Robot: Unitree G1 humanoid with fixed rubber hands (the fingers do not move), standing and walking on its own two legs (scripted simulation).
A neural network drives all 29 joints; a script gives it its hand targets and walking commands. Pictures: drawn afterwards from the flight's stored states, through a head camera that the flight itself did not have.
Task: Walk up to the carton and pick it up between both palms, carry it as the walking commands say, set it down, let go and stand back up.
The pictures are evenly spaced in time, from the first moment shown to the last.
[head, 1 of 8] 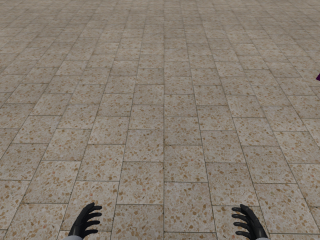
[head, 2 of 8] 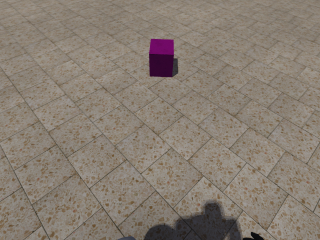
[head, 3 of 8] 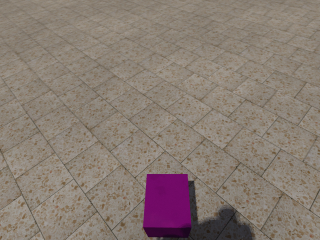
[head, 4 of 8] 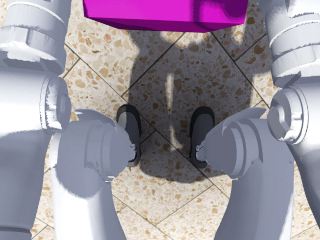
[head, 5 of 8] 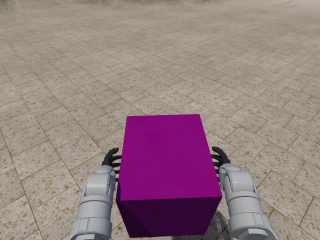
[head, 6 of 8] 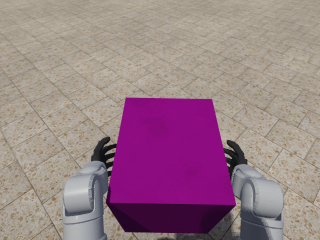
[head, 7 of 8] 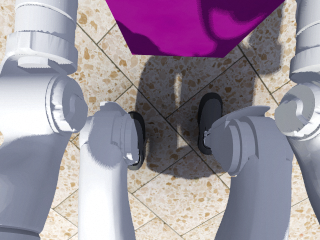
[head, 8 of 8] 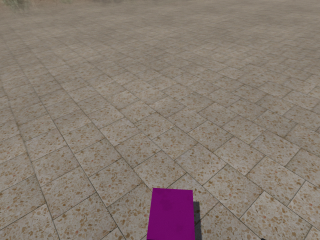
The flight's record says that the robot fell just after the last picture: no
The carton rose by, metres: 0.67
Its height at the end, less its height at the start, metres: +0.00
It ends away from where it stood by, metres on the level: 1.51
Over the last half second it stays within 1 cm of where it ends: yes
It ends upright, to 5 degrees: yes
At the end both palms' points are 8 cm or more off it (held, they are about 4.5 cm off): yes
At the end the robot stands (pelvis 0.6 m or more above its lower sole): yes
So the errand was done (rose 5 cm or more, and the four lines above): yes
